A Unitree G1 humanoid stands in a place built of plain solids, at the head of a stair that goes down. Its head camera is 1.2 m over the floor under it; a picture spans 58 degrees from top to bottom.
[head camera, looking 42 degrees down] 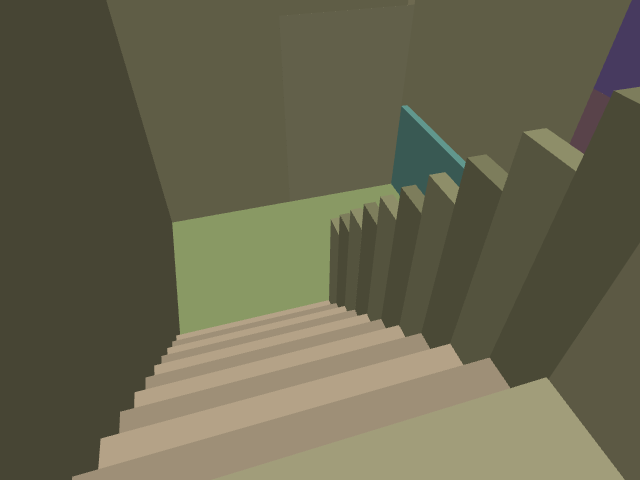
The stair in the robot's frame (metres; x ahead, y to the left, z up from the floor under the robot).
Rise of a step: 0.20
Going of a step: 0.21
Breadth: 1.44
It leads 17 degrees to the left of straight ahead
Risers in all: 11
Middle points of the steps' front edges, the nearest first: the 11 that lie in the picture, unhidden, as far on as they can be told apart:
0.50 0.00 0.00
0.70 0.06 -0.20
0.91 0.12 -0.41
1.11 0.18 -0.61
1.31 0.24 -0.82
1.51 0.30 -1.02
1.72 0.36 -1.23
1.92 0.42 -1.43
2.12 0.48 -1.64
2.33 0.54 -1.84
2.53 0.61 -2.05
